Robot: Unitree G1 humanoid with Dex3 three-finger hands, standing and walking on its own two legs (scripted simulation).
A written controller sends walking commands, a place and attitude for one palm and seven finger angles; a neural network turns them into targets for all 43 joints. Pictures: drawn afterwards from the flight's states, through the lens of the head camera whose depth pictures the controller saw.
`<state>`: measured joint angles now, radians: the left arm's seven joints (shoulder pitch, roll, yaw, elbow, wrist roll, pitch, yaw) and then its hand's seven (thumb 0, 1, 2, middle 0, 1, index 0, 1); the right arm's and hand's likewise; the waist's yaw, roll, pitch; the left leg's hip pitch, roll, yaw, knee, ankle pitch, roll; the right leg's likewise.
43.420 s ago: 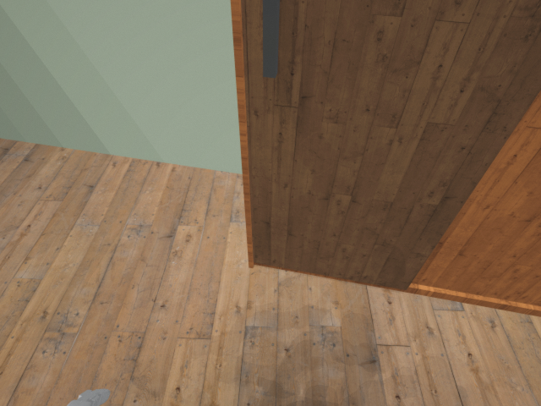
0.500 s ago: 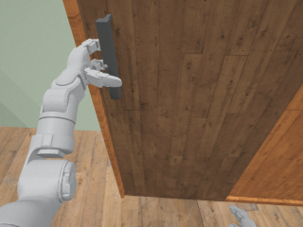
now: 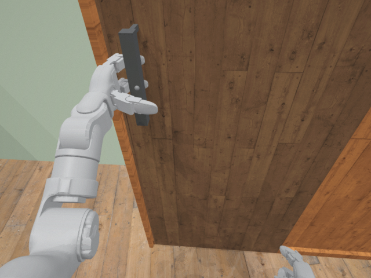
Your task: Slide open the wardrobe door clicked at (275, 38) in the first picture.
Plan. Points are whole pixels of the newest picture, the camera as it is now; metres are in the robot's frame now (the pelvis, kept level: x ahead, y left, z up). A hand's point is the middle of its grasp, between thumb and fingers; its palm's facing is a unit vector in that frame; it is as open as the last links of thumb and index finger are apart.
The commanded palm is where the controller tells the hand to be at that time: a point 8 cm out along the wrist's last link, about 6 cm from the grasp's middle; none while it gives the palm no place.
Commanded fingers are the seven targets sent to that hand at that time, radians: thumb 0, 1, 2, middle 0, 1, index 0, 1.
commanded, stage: slide the fingers in behind the handle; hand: left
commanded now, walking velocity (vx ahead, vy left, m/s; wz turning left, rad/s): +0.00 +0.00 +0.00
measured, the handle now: (139, 78) +0.47 +0.14 +0.25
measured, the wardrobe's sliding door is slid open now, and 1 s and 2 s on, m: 0.01 0.01 0.01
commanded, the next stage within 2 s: grip the handle and tug to test in 0.60 s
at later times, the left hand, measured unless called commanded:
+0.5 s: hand (137, 88) +0.40 +0.13 +0.26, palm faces +0.00 -1.00 +0.01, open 14.3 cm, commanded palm +0.37 +0.17 +0.25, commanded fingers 0.00 -0.50 0.30 -0.30 -1.20 -0.30 -1.20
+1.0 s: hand (137, 87) +0.40 +0.13 +0.26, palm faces +0.01 -1.00 +0.01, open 12.1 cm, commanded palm +0.38 +0.18 +0.25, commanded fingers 0.00 0.25 0.62 -0.38 -1.31 -0.38 -1.31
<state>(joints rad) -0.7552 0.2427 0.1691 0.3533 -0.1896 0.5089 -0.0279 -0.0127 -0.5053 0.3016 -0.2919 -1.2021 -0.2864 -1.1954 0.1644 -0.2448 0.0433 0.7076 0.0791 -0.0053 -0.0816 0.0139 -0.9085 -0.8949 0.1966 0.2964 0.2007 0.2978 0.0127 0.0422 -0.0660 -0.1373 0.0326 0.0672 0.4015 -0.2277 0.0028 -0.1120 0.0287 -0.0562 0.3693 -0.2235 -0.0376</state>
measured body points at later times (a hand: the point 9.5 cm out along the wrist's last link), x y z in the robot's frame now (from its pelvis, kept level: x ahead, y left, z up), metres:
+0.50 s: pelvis +0.00 +0.00 +0.00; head -0.03 -0.01 +0.45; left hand +0.39 +0.18 +0.26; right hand +0.17 -0.24 -0.09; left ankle -0.01 +0.12 -0.74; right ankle -0.01 -0.09 -0.74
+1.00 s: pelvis +0.00 +0.00 +0.00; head -0.03 -0.01 +0.45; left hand +0.40 +0.18 +0.26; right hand +0.18 -0.23 -0.09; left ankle -0.01 +0.12 -0.74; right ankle -0.01 -0.09 -0.74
